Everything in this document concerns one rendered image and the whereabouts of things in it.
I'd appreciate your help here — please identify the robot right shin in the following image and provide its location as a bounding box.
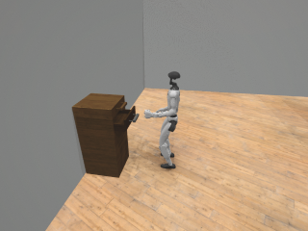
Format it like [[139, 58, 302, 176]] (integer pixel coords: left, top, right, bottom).
[[165, 138, 171, 154]]

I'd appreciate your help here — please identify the cabinet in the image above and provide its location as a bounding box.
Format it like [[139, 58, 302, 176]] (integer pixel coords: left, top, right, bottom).
[[71, 93, 129, 178]]

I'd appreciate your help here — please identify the left robot hand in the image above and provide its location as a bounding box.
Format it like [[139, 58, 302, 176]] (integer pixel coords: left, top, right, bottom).
[[144, 110, 153, 118]]

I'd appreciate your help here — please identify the handle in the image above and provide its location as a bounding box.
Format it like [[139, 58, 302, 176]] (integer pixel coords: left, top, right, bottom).
[[119, 102, 127, 111], [129, 114, 140, 123]]

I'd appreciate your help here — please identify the left robot upper arm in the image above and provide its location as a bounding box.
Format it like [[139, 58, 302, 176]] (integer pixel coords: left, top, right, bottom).
[[169, 90, 177, 114]]

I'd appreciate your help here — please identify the robot left forearm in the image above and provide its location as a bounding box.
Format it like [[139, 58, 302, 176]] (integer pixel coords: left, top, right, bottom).
[[152, 110, 175, 118]]

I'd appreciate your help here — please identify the drawer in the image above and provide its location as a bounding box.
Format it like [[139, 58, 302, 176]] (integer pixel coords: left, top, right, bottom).
[[113, 106, 136, 132]]

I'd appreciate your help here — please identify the right robot hand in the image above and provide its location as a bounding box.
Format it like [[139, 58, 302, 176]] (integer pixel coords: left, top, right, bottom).
[[155, 108, 166, 113]]

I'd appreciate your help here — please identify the robot right thigh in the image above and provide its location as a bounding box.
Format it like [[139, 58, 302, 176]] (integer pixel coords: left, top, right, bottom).
[[161, 116, 168, 133]]

